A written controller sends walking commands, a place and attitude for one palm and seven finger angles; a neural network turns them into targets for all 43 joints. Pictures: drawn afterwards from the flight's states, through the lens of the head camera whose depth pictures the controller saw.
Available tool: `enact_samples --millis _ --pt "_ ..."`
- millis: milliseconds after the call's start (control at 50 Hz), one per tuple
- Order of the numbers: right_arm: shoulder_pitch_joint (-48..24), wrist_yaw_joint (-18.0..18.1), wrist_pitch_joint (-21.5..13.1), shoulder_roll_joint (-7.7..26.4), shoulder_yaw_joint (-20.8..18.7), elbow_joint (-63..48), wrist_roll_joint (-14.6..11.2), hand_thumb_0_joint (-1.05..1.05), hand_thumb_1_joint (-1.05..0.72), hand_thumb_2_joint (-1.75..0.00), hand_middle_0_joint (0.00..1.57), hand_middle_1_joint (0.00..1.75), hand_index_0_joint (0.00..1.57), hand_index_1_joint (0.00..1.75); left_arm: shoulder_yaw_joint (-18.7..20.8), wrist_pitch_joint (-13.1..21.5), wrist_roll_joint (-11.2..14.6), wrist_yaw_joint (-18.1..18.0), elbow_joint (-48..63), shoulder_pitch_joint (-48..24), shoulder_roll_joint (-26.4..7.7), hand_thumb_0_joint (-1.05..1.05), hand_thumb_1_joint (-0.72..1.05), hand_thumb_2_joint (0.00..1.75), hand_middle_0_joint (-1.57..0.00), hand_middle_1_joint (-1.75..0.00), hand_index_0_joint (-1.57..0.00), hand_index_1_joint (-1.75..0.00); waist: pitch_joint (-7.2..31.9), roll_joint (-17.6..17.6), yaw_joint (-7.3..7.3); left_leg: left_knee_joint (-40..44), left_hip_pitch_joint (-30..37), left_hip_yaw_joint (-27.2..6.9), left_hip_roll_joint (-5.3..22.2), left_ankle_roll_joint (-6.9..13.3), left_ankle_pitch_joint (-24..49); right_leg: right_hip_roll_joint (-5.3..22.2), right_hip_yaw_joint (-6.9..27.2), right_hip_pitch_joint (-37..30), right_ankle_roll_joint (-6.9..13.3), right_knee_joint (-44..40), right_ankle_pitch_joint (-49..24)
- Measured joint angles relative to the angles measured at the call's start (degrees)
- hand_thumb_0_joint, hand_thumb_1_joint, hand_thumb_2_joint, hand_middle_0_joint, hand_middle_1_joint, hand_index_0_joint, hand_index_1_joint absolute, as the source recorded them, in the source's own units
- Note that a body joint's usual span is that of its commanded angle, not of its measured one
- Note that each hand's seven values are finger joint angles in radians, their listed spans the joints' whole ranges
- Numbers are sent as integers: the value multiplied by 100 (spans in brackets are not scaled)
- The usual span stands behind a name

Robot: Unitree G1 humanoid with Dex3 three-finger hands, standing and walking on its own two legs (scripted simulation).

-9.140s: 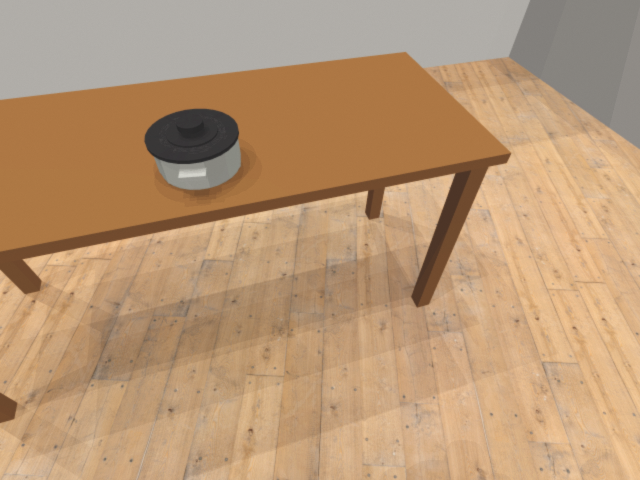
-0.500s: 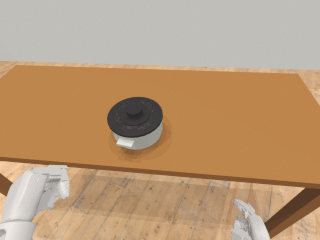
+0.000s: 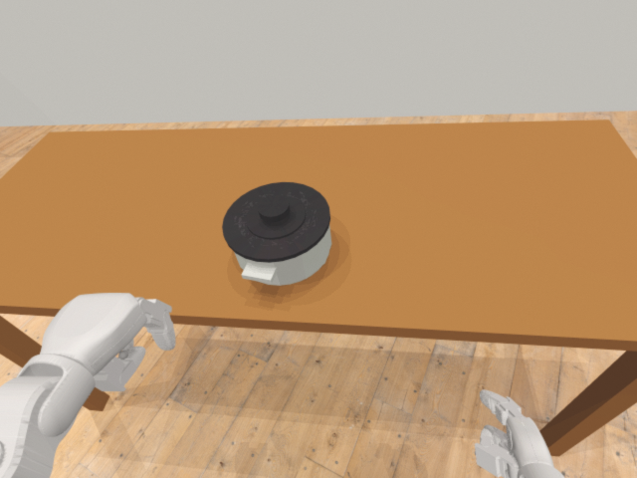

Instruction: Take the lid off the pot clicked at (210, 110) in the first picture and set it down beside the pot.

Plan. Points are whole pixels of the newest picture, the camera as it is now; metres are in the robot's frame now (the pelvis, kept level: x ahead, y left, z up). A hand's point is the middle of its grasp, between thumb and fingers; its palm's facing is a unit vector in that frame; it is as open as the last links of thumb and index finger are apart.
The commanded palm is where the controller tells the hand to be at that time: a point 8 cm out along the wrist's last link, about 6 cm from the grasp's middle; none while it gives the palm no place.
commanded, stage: reach forward and open the fingers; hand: left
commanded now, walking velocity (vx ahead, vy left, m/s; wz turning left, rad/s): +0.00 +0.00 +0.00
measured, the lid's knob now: (273, 208) +0.52 +0.15 +0.03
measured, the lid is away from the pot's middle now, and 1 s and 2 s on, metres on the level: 0.00 0.00 0.00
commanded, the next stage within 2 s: move the open hand above the knob in 0.50 s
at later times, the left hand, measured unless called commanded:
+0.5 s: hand (144, 300) +0.28 +0.25 +0.10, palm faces -0.19 -0.05 -0.98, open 10.2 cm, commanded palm +0.27 +0.25 +0.16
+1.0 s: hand (176, 265) +0.34 +0.23 +0.10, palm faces -0.23 -0.06 -0.97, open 10.3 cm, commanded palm +0.33 +0.23 +0.16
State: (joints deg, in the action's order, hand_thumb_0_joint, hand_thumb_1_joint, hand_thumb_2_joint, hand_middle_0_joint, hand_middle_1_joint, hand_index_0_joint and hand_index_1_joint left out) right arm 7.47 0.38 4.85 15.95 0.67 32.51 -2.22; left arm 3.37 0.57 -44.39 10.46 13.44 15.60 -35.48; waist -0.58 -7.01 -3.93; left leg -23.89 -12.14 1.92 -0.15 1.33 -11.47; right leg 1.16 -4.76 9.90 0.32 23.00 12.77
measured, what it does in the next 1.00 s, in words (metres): stands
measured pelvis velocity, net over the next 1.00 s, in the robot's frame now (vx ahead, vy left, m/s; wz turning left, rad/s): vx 0.01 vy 0.01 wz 0.01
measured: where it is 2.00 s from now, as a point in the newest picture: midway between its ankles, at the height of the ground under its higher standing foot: outside the picture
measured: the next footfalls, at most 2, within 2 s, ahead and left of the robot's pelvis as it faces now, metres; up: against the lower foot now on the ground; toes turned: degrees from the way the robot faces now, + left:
none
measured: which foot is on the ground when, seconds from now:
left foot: down 0.00-1.00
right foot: down 0.00-1.00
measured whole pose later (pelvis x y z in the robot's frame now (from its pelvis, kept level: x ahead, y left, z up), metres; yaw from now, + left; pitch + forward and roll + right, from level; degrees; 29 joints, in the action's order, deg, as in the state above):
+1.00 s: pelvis +0.01 +0.01 +0.00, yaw +0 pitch +1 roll +0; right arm 6.9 -1.6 6.5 16.5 1.8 32.5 -3.6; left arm -7.1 -7.5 -46.6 16.8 -2.7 -13.4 -33.5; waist -0.5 -5.9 -1.6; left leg -23.8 -12.9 1.9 -1.6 2.2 -12.3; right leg 2.6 -4.7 11.1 -0.5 24.2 14.4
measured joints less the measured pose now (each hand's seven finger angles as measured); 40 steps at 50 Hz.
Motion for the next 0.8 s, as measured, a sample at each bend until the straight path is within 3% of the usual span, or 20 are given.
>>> enact_samples --millis 360,640,720,800 --pt "-16 -52 54 -1 58 37 -59 1 -91 -90 20 30 20 30 -400 -233 -119 153 -784 -1260 24 0 -21 129 -84 -17 -84 -17 -56 49 114 168 104 60 -91 75 88 85 61 -51 -68 -79 -63" --pt "-62 -117 136 26 93 11 -91 1 -91 -90 20 30 20 30 -587 -502 -173 326 -1180 -2053 11 0 -29 134 -82 -9 -82 -9 -19 79 141 127 25 30 -127 92 18 121 35 15 -85 -34 21" --pt "-74 -164 134 59 93 -6 -108 1 -91 -90 20 30 20 30 -720 -795 -142 551 -1298 -2292 42 0 -29 135 -82 -9 -82 -9 -11 66 173 83 -9 11 -146 99 -16 142 16 49 -91 31 76" --pt "-73 -178 109 70 103 -35 -111 1 -91 -90 20 30 20 30 -766 -773 -125 693 -1329 -2381 30 0 -29 135 -82 -8 -82 -9 3 62 212 50 -19 7 -145 99 -54 142 14 53 -94 54 110"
